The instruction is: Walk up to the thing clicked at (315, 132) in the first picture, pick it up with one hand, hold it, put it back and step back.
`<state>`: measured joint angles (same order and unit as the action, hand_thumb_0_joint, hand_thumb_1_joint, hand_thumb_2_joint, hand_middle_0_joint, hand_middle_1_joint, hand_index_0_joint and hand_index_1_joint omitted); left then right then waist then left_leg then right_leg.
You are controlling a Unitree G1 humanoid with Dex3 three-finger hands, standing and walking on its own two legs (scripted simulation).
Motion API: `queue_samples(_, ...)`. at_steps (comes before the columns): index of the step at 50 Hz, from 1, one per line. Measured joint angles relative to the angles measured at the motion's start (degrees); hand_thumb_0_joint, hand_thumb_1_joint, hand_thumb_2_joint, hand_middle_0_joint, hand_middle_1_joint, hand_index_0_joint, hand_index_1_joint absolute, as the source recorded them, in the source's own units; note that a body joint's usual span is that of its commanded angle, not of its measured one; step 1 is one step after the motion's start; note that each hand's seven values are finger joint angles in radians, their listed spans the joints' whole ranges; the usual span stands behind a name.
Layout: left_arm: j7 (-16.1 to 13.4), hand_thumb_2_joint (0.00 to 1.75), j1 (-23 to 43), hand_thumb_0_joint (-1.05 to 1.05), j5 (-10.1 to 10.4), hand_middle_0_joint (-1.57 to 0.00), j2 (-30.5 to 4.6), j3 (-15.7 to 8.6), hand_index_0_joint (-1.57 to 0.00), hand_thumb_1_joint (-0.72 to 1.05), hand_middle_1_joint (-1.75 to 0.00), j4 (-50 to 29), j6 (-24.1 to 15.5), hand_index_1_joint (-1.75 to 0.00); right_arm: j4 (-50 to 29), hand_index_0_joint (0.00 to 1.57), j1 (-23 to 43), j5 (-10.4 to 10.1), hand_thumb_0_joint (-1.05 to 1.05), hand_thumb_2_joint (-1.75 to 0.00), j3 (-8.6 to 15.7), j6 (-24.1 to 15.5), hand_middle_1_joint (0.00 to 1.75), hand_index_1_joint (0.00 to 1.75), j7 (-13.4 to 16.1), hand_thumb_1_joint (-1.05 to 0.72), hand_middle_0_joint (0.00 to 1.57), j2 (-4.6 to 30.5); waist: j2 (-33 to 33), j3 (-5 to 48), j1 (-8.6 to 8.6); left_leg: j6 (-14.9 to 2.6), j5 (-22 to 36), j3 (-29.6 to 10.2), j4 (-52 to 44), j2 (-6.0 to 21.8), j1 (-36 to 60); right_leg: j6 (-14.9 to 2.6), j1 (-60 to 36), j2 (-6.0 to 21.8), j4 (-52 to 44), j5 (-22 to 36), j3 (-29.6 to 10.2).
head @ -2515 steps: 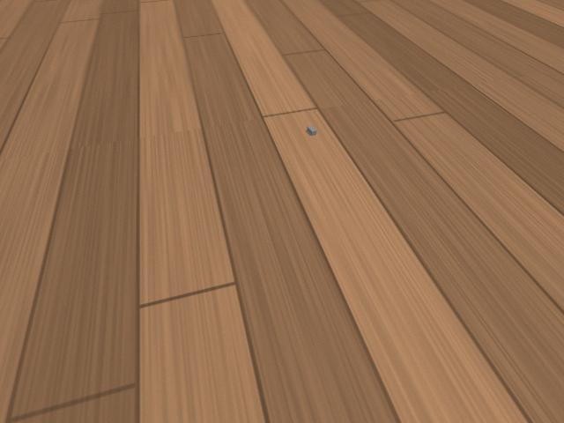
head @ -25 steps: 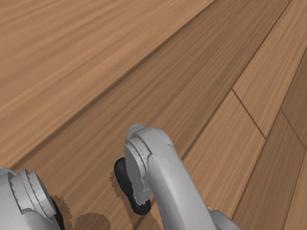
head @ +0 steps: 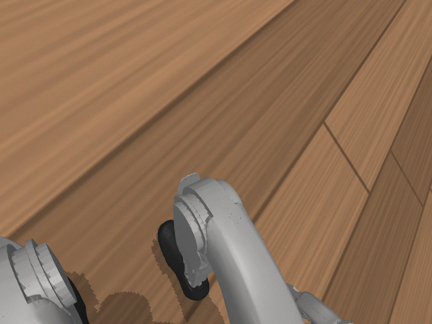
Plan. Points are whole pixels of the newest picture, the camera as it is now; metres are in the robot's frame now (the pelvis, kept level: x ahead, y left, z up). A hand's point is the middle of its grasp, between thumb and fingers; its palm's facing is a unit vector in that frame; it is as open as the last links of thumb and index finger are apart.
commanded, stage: open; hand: left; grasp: from above
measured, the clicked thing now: out of the picture +0.48 +0.39 -0.30
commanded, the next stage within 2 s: withdraw in 0.32 s
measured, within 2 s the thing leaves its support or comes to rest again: neither
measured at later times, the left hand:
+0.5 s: hand out of the picture +0.44 +0.39 -0.24, palm faces -0.33 -0.26 -0.91, open 13.7 cm
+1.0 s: hand out of the picture +0.41 +0.42 -0.11, palm faces -0.47 -0.13 -0.87, open 13.5 cm
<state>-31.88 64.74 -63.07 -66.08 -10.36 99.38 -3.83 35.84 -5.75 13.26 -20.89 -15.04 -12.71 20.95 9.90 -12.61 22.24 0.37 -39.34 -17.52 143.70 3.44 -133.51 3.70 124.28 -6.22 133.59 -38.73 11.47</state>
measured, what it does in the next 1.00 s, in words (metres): stands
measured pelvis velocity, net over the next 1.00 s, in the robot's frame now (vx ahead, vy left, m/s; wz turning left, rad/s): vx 0.00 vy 0.00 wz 0.08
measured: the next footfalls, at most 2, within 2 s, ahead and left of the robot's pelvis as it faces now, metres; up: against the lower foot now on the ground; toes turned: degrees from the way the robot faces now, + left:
none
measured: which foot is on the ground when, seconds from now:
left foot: down 0.00-1.00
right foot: down 0.00-1.00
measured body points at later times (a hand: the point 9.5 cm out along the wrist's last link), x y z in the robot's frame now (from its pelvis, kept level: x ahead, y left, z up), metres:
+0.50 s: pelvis +0.00 +0.00 +0.00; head +0.28 +0.15 +0.31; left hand +0.45 +0.40 -0.19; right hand +0.06 -0.24 -0.05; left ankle +0.07 +0.13 -0.28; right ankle +0.12 -0.12 -0.28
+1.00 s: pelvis +0.00 +0.00 +0.02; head +0.23 +0.12 +0.39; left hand +0.44 +0.42 -0.06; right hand +0.13 -0.25 -0.07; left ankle +0.07 +0.13 -0.28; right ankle +0.12 -0.12 -0.28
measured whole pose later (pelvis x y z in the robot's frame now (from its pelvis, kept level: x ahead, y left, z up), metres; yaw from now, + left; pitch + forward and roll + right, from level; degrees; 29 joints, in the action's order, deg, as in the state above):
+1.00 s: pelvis +0.00 +0.00 +0.02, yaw +4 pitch +30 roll -13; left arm -4.5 51.4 -62.1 -53.3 -2.3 66.0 -8.5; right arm 34.0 -6.3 6.9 -9.6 -2.6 -9.5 19.5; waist 0.1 -2.6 11.4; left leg -0.9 -37.0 -12.1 137.5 2.3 -132.0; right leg 2.9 122.8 -3.6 130.6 -39.3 7.9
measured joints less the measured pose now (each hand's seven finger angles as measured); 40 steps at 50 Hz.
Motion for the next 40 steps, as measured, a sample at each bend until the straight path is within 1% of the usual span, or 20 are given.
queue_samples(3, 0.4, 0.78, 0.0, 0.00, 0.1, -0.37, -0.2, -0.1, -0.34, -0.29, -0.69, -0.1, -0.2, -0.71, -0.1, 0.21, 0.1, -0.1, 0.00, -0.89, 0.1, 0.1, 0.30, 0.30, 0.0, -0.89, 0.20, 0.0, 0.0, -0.1, -0.10, 0.02, 0.1, 0.0, -0.1, 0.0, 0.0, -0.05, 0.0, 0.0, 0.0, 0.1, 0.0)
queue_samples(8, 0.9, 0.82, 0.0, 0.00, 0.2, -0.32, -0.2, 0.8, -0.29, -0.33, -0.73, -0.1, -0.9, -0.76, -0.3, 0.21, 0.3, 0.0, 0.00, -0.89, 0.1, 0.5, 0.30, 0.30, 0.2, -0.89, 0.20, 0.2, -0.2, -0.4, -0.44, -0.12, 0.2, 0.1, -0.1, 0.0, 0.0, 0.01, -0.1, 0.0, -0.2, 0.2, 0.0)
queue_samples(14, 0.5, 0.87, 0.1, 0.00, -0.2, -0.28, -0.3, 0.8, -0.25, -0.38, -0.77, -0.2, -1.8, -0.80, -0.3, 0.21, 0.5, 0.0, 0.00, -0.89, -0.2, 0.7, 0.30, 0.30, 0.4, -0.89, 0.20, 0.0, 0.1, -0.4, -0.51, -0.21, 0.1, 0.0, -0.1, 0.1, 0.2, 0.12, -0.3, 0.0, -0.2, 0.2, 0.0)
queue_samples(21, 0.0, 0.91, 0.6, 0.00, -0.9, -0.24, 0.2, 1.2, -0.21, -0.42, -0.81, -0.7, -1.6, -0.84, -0.5, 0.21, 0.2, 0.0, 0.00, -0.89, -0.4, 0.8, 0.30, 0.30, 0.2, -0.89, 0.20, -0.1, 0.4, -0.2, -0.64, -0.09, 0.2, 0.0, -0.1, -0.1, 0.1, -0.12, -0.3, 0.1, -0.2, 0.2, 0.1)
queue_samples(23, -0.2, 0.91, 0.6, 0.00, -1.1, -0.23, 0.1, 1.0, -0.20, -0.43, -0.82, -0.4, -1.4, -0.85, -0.5, 0.21, 0.4, 0.0, 0.00, -0.89, -0.3, 0.6, 0.30, 0.30, 0.1, -0.89, 0.20, -0.1, 0.4, -0.2, -0.48, -0.11, 0.3, -0.1, -0.1, -0.1, 0.0, -0.10, -0.2, 0.1, -0.2, 0.2, 0.1)
queue_samples(25, -0.3, 0.91, 0.5, 0.00, -0.9, -0.22, 0.1, 0.8, -0.19, -0.43, -0.83, -0.1, -1.1, -0.86, -0.5, 0.21, 0.4, -0.1, 0.00, -0.89, -0.1, 0.6, 0.30, 0.30, 0.2, -0.89, 0.20, -0.1, 0.3, -0.1, -0.42, -0.10, 0.3, 0.0, -0.1, -0.1, -0.1, -0.10, -0.1, 0.1, -0.2, 0.2, 0.1)
queue_samples(29, 0.6, 0.91, 0.0, 0.00, -0.8, -0.21, 0.5, 0.3, -0.19, -0.42, -0.86, -1.9, -0.7, -0.87, -0.5, 0.21, 0.2, -0.3, 0.00, -0.89, 0.1, 0.6, 0.30, 0.30, 0.2, -0.90, 0.20, -0.1, 0.1, -0.1, -0.72, -0.03, 0.3, 0.1, -0.2, -0.1, -0.1, -0.18, 0.0, 0.1, -0.3, 0.3, 0.0)
queue_samples(31, 1.7, 0.90, -0.8, 0.00, -1.2, -0.20, 0.8, -0.4, -0.19, -0.42, -0.86, -4.4, -0.5, -0.87, -0.4, 0.21, -0.1, -0.4, 0.00, -0.89, 0.5, 0.8, 0.30, 0.30, 0.1, -0.90, 0.20, -0.2, -0.2, 0.1, -0.98, 0.04, 0.3, 0.1, -0.4, -0.1, -0.1, -0.18, 0.0, 0.2, -0.3, 0.2, 0.0)
queue_samples(33, 3.3, 0.90, -2.2, 0.00, -1.5, -0.20, 1.6, -1.4, -0.19, -0.41, -0.87, -8.7, -0.4, -0.87, -0.1, 0.21, -0.7, -0.7, 0.00, -0.89, 1.4, 1.1, 0.30, 0.30, 0.1, -0.90, 0.20, -0.4, -0.8, 0.9, -1.56, 0.22, 0.3, 0.2, -0.5, -0.2, -0.2, -0.34, 0.2, 0.3, -0.3, 0.1, 0.0)
queue_samples(35, 5.4, 0.89, -4.3, 0.00, -1.3, -0.20, 3.2, -0.6, -0.19, -0.41, -0.87, -14.0, -0.5, -0.87, 0.4, 0.21, -1.3, -1.0, 0.00, -0.89, 2.4, 2.0, 0.30, 0.30, -0.1, -0.90, 0.20, -0.6, -1.8, 2.3, -2.48, 0.39, 0.2, 0.3, -0.7, -0.4, -0.4, -0.55, 0.4, 0.6, -0.2, -0.2, -0.1)
queue_samples(37, 8.0, 0.89, -6.7, 0.00, -1.7, -0.20, 4.7, 0.1, -0.19, -0.41, -0.87, -18.8, -0.8, -0.87, 0.8, 0.21, -1.5, -1.5, 0.00, -0.89, 3.4, 3.3, 0.30, 0.30, -0.3, -0.90, 0.20, -0.9, -3.2, 4.1, -3.46, 0.43, 0.1, 0.5, -1.1, -0.5, -0.5, -0.63, 0.5, 0.8, -0.4, -0.6, -0.2)
queue_samples(40, 12.7, 0.90, -10.0, 0.00, -2.4, -0.19, 6.5, 0.6, -0.18, -0.41, -0.87, -22.9, -1.1, -0.88, 0.7, 0.21, -1.5, -2.3, 0.00, -0.89, 5.8, 6.1, 0.30, 0.30, -0.2, -0.90, 0.20, -1.2, -6.2, 6.9, -4.77, 0.11, 0.0, 1.2, -1.7, -0.7, -0.7, -0.67, 0.4, 1.2, -0.7, -1.1, -0.6)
